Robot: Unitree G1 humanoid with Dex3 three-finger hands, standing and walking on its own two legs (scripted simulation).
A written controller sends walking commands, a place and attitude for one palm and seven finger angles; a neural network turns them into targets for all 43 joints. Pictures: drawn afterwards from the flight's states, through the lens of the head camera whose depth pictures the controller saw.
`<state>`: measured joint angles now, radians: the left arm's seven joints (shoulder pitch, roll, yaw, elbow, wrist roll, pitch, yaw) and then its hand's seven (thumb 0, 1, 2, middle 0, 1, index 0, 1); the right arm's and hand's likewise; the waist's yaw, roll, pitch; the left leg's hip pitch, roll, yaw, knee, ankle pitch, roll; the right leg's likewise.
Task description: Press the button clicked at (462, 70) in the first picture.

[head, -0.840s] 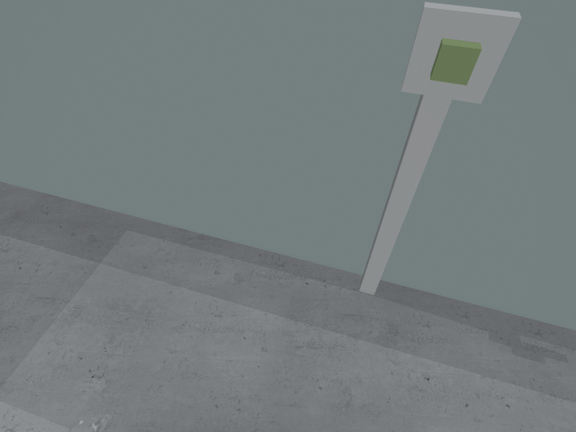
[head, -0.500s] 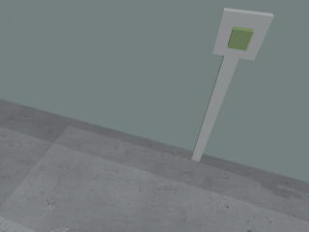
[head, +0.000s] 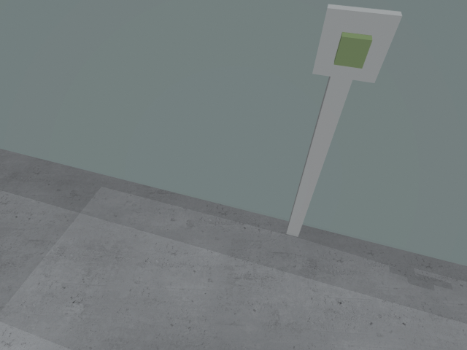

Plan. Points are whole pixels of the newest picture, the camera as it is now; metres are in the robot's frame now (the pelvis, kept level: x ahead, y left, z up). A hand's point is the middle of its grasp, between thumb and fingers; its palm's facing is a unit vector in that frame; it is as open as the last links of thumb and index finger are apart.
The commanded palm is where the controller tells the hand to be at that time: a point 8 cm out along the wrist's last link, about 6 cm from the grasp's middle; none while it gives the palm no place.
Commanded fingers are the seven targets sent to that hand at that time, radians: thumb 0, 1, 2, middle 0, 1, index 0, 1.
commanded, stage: look at it before walking up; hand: left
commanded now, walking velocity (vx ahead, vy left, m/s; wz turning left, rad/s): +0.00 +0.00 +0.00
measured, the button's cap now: (352, 49) +0.75 -0.24 +0.18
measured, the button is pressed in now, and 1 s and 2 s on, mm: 0 0 0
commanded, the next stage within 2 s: turn to face it in 0.60 s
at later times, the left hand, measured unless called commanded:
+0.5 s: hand out of the picture +0.08 +0.25 -0.15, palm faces -0.02 -0.94 -0.34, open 7.4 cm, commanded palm none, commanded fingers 0.00 0.90 0.90 -0.20 -0.30 -0.20 -0.30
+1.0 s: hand out of the picture +0.08 +0.23 -0.17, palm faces -0.07 -0.95 -0.31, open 7.4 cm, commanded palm none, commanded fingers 0.00 0.90 0.90 -0.20 -0.30 -0.20 -0.30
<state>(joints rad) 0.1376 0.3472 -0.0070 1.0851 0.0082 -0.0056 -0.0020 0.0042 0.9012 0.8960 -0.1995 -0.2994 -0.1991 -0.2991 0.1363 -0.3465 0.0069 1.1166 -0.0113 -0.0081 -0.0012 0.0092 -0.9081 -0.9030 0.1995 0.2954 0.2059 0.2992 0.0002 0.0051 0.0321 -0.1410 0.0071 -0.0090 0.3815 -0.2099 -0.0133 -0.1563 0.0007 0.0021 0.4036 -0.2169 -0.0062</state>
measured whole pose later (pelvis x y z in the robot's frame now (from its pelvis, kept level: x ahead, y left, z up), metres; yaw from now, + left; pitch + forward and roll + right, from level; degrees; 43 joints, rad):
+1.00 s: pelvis +0.01 +0.00 +0.00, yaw -4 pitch -1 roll +0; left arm 0.17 0.30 0.00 1.04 0.01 0.03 0.01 0.00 0.90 0.90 -0.20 -0.30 -0.20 -0.30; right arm 0.12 -0.29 0.00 1.06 -0.01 0.01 -0.02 0.01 -0.91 -0.90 0.20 0.30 0.20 0.30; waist 0.01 0.00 0.04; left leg -0.17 0.03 0.05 0.45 -0.27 -0.02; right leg -0.22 0.03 0.06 0.48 -0.25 -0.01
